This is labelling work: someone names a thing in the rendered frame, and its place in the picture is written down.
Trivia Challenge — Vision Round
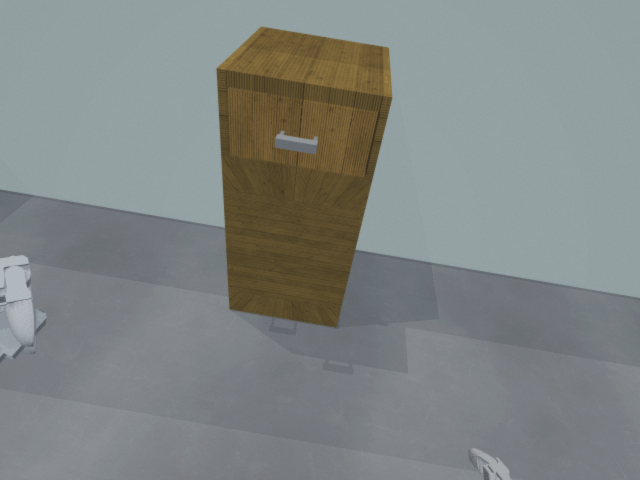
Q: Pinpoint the drawer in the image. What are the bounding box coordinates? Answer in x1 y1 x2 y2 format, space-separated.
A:
228 87 378 177

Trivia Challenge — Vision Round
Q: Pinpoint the handle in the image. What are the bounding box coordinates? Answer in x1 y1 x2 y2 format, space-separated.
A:
275 131 318 154

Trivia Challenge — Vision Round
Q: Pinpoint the robot left hand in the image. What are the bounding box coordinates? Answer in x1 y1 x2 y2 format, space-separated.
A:
0 255 47 363

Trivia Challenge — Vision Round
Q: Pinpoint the robot right hand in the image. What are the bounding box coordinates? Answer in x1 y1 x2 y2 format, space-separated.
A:
468 448 511 480

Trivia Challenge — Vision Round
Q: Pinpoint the cabinet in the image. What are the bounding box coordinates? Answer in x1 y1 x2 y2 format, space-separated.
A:
217 27 392 328

